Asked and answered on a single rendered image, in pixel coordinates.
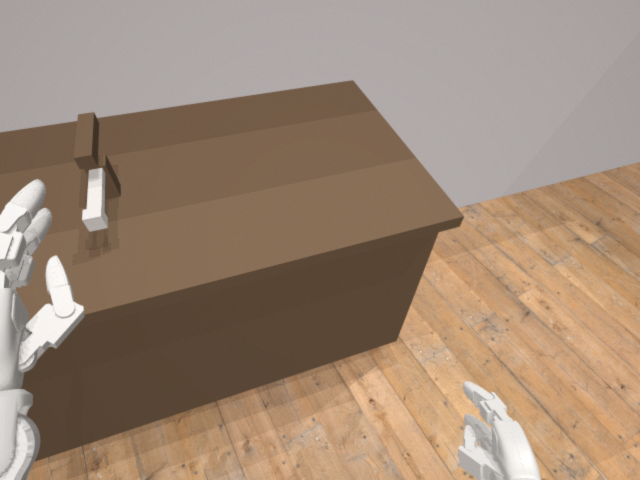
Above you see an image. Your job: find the counter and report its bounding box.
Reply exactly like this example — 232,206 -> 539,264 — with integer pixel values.
0,80 -> 464,462

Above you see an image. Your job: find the tap lever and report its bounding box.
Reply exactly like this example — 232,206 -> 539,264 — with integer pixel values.
82,168 -> 108,232

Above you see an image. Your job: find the right robot hand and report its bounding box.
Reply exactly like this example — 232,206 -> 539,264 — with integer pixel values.
459,381 -> 541,480

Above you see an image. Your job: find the left robot hand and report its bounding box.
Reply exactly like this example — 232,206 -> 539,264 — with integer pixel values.
0,179 -> 85,391

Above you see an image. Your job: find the left robot forearm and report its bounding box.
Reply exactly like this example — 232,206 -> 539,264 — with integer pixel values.
0,389 -> 40,480

